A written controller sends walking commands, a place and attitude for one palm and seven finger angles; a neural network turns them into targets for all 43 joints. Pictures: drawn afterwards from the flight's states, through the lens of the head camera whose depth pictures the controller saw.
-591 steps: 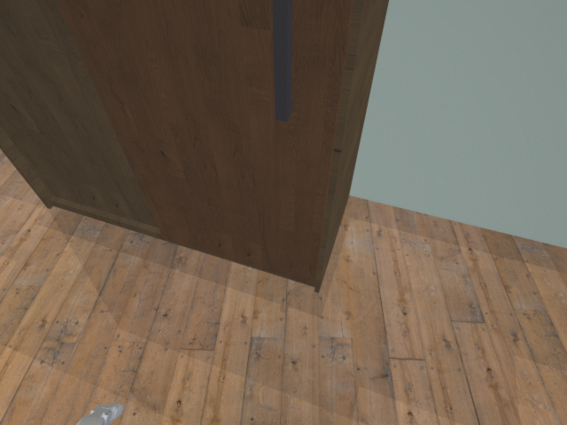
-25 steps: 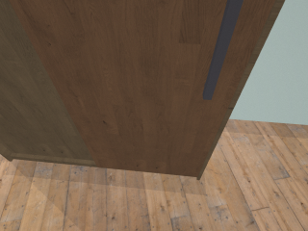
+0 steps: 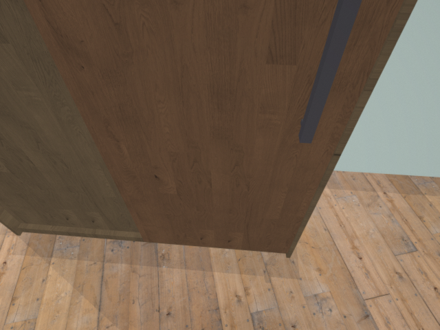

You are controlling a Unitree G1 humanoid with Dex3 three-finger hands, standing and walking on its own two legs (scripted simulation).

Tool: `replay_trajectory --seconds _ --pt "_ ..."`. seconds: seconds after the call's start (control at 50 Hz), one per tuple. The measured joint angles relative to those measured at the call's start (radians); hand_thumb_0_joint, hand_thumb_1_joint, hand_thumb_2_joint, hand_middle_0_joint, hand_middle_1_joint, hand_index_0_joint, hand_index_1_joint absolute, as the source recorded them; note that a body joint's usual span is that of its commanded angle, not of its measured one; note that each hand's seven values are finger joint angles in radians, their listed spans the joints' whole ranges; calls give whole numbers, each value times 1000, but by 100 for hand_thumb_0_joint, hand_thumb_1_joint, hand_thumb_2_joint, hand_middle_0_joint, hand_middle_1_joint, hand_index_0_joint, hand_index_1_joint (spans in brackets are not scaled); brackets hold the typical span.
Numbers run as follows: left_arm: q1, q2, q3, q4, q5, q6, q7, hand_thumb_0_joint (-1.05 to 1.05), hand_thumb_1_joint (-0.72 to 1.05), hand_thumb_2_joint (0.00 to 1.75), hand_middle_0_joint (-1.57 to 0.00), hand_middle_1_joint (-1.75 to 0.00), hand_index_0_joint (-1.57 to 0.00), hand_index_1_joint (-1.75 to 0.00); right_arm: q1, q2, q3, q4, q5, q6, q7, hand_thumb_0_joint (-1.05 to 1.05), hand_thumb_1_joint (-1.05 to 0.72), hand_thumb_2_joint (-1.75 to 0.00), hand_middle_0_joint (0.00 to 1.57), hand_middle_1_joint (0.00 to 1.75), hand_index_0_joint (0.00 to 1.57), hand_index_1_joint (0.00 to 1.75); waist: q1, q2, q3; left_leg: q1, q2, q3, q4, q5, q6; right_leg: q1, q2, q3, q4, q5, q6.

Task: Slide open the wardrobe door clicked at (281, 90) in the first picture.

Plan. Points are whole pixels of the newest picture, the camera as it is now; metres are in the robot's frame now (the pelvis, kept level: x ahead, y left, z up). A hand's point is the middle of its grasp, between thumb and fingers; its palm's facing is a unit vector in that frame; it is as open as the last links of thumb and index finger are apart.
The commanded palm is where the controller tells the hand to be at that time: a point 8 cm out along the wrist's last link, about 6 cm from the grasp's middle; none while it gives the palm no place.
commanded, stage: look again from close up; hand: right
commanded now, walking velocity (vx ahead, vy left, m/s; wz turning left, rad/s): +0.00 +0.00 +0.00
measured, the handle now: (323, 69) +0.54 -0.17 +0.21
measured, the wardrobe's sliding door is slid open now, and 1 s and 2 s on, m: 0.00 0.00 0.00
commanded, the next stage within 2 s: shuffle to correct the standing spot in 0.36 s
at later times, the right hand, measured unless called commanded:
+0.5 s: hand out of the picture +0.01 -0.17 -0.18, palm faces +0.02 +0.98 -0.19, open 7.4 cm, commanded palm none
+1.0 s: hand out of the picture +0.10 -0.18 -0.19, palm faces +0.04 +0.98 -0.21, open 7.3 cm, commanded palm none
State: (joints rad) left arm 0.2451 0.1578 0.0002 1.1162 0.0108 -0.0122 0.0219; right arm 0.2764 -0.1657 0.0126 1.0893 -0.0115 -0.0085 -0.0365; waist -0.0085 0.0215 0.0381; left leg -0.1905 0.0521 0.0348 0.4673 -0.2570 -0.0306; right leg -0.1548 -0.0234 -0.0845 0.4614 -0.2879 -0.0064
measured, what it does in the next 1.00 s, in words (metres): steps on the spot: left foot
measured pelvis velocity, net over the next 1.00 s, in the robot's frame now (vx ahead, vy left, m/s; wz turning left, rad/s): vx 0.08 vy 0.00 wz -0.02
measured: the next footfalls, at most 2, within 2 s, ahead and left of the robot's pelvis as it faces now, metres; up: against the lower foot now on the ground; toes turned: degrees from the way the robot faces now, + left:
left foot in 1.00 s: +0.11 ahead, +0.10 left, +0.00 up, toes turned +1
right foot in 1.22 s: +0.13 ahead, -0.13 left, +0.00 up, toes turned -7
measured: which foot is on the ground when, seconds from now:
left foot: down 0.00-0.76, up 0.78-0.98, down 1.00-1.00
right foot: down 0.00-1.00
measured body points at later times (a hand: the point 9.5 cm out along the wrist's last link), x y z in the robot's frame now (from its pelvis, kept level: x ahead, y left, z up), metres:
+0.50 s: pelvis +0.00 +0.01 +0.00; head +0.01 +0.00 +0.45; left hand +0.01 +0.24 -0.15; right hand +0.01 -0.22 -0.16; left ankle +0.00 +0.14 -0.74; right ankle -0.02 -0.11 -0.74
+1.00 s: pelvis +0.08 +0.00 -0.02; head +0.12 +0.00 +0.43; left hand -0.02 +0.19 -0.17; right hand +0.10 -0.23 -0.17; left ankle +0.10 +0.09 -0.74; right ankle -0.02 -0.11 -0.74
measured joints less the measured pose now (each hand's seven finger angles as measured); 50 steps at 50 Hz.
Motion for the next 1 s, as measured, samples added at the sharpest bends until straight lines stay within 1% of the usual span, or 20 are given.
replay_trajectory --seconds 0.54,0.68,0.74,0.76,0.8,0.84,0.86,0.88,0.9,0.92,0.94,0.98,1.0 --pt "7 -3 -1 7 5 1 -4 0 91 90 -20 -29 -20 -30 -6 -11 -7 -4 -1 -3 4 0 -91 -90 20 30 20 30 0 -1 -2 -11 -16 3 -5 10 18 -6 -16 3 -14 16 17" --pt "63 -6 4 -1 13 17 -15 0 91 90 -20 -29 -20 -30 49 6 -25 -16 -6 4 14 0 -91 -90 20 30 20 30 -6 -7 -26 -24 -23 12 60 -53 21 -44 -27 14 98 -67 7" --pt "87 -15 6 -2 12 10 -15 0 91 90 -20 -29 -20 -30 79 11 -35 -12 -6 5 16 0 -91 -90 20 30 20 30 -8 10 -28 -25 -13 6 87 -84 16 -41 -19 9 122 -98 5" --pt "95 -20 6 -3 12 3 -14 0 91 90 -20 -29 -20 -30 88 10 -38 -9 -6 7 18 0 -91 -90 20 30 20 30 -9 21 -27 -27 -7 0 102 -97 19 -34 -12 2 120 -105 1" --pt "113 -28 5 -7 13 -16 -9 0 91 90 -20 -29 -20 -30 100 11 -39 0 -8 13 20 0 -91 -90 20 30 20 30 -7 30 -25 -55 0 3 182 -147 43 -19 -5 -13 117 -121 -10" --pt "129 -37 3 -11 17 -31 1 0 91 90 -20 -29 -20 -30 94 14 -39 7 -9 18 19 1 -91 -90 20 30 20 30 6 24 -16 -109 -9 23 320 -234 58 3 -7 -21 100 -127 -18" --pt "138 -42 2 -11 20 -36 3 0 91 90 -20 -29 -20 -30 84 14 -41 7 -9 18 20 1 -91 -90 20 30 20 30 15 19 -8 -136 -13 36 371 -258 64 14 -8 -21 86 -124 -18" --pt "148 -47 0 -10 22 -38 5 0 91 90 -20 -29 -20 -30 70 15 -43 3 -8 17 22 1 -91 -90 20 30 20 30 23 13 -1 -156 -16 49 396 -270 67 26 -8 -18 70 -121 -18" --pt "159 -51 -1 -6 23 -39 6 0 91 90 -20 -29 -20 -30 53 16 -45 -4 -7 15 25 1 -91 -90 20 30 20 30 31 6 7 -169 -19 63 390 -270 69 37 -8 -12 55 -117 -16" --pt "170 -55 -2 0 24 -38 6 0 91 90 -20 -29 -20 -30 34 18 -46 -14 -7 11 28 1 -91 -90 20 30 20 30 36 -2 14 -174 -21 76 357 -254 70 46 -8 -5 42 -114 -14" --pt "181 -58 -4 7 22 -35 7 0 91 90 -20 -29 -20 -30 17 15 -50 -21 -12 9 22 2 -92 -90 20 30 20 30 37 -10 20 -169 -25 87 300 -211 70 54 -8 2 36 -116 -10" --pt "205 -66 -6 21 14 -28 8 0 91 90 -20 -29 -20 -30 -6 0 -56 -45 -9 -10 22 2 -94 -90 20 30 20 30 34 -16 31 -134 -28 99 150 -61 70 58 -2 13 60 -140 0" --pt "214 -70 -7 29 9 -24 8 0 91 90 -20 -29 -20 -30 -16 -5 -57 -55 -8 -25 19 2 -94 -90 20 30 20 30 29 -15 35 -125 -22 97 130 8 77 48 4 17 101 -161 1"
